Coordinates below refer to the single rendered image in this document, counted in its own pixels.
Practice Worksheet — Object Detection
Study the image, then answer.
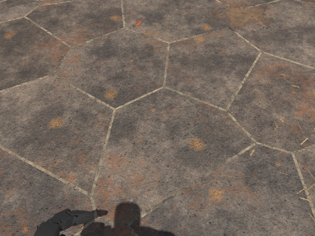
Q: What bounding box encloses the left robot hand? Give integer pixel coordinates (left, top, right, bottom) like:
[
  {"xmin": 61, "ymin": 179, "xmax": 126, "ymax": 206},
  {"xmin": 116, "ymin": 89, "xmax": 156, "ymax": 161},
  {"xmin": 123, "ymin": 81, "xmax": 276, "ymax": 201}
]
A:
[{"xmin": 33, "ymin": 208, "xmax": 95, "ymax": 236}]

